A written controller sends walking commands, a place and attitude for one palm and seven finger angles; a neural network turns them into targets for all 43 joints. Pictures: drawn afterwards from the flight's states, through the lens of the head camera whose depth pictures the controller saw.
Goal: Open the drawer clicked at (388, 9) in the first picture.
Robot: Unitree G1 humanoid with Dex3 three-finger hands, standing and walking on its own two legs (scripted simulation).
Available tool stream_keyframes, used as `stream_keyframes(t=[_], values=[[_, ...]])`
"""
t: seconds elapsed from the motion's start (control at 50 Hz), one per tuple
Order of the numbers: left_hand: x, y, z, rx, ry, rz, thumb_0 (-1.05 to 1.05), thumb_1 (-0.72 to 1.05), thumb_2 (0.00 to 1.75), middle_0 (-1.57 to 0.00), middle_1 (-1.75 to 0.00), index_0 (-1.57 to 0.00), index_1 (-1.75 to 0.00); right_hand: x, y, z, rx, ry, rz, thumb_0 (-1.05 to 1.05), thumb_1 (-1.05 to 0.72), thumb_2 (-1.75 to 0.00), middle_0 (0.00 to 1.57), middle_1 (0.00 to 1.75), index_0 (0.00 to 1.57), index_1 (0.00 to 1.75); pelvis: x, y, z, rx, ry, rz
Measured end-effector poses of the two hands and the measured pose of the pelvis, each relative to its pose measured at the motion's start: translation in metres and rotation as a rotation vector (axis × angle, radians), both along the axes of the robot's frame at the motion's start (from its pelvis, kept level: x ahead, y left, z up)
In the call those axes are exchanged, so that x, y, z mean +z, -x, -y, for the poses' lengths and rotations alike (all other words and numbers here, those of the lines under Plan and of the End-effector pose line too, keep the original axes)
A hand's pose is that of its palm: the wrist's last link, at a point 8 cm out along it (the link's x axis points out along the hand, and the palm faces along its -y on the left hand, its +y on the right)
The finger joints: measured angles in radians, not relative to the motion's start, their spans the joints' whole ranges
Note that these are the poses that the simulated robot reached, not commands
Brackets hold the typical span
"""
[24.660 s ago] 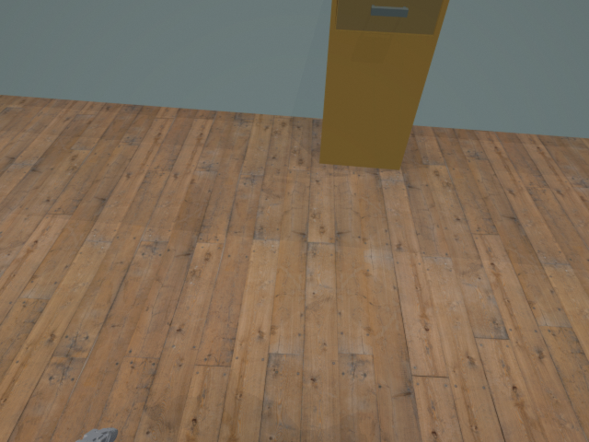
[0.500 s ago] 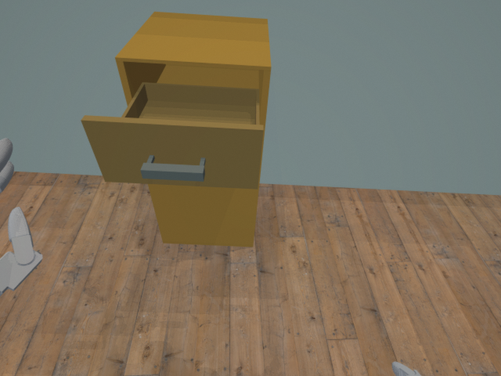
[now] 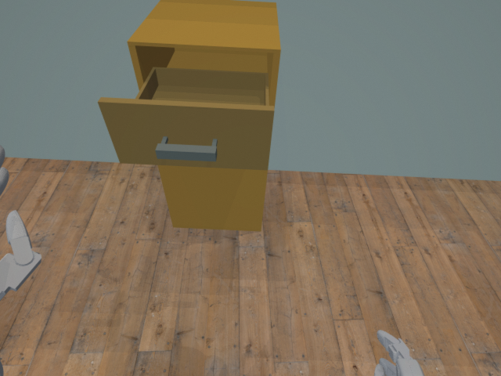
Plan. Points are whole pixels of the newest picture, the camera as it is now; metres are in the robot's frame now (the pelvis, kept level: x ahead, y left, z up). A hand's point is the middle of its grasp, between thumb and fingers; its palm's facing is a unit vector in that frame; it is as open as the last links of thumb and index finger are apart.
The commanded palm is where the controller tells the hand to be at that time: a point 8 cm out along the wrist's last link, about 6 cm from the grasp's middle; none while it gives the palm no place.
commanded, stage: let the arm hang, fingers relaxed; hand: left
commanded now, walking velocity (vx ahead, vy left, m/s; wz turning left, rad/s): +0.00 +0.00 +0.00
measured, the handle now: (188, 146) +0.59 +0.19 +0.02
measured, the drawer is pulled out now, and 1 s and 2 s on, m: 0.30 0.30 0.30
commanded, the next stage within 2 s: look to check the result in 1.14 s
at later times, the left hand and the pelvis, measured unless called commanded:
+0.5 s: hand out of the picture -0.07 +0.19 -0.16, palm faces +0.05 -0.97 -0.22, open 7.1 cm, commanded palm none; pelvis -0.02 +0.00 +0.01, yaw +2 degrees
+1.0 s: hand out of the picture +0.00 +0.18 -0.16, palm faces +0.03 -0.98 -0.22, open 7.4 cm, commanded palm none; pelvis -0.02 +0.00 +0.01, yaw +1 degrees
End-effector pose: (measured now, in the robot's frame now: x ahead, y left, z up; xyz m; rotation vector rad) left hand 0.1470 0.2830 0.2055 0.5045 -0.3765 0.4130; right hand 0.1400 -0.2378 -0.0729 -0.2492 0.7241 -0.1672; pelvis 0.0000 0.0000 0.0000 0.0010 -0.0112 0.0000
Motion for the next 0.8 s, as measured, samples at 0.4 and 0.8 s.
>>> stream_keyframes(t=[0.4, 0.8], values=[[-0.342, 0.158, 0.052, 0.196, 0.634, -1.640, -0.01, 0.99, 0.89, -0.21, -0.30, -0.20, -0.30, -0.052, 0.120, 0.002, -0.040, -0.044, -0.586, 0.01, -0.90, -0.90, 0.20, 0.30, 0.20, 0.30, 0.007, 0.015, 0.002, 0.032, 0.017, 0.018], [-0.328, 0.207, 0.039, 0.297, 0.604, -1.743, 0.01, 0.91, 0.90, -0.20, -0.30, -0.20, -0.30, -0.067, 0.165, -0.022, -0.093, -0.140, -0.684, 0.01, -0.90, -0.90, 0.20, 0.30, 0.20, 0.30, 0.014, 0.026, -0.003, 0.018, 0.011, 0.031]])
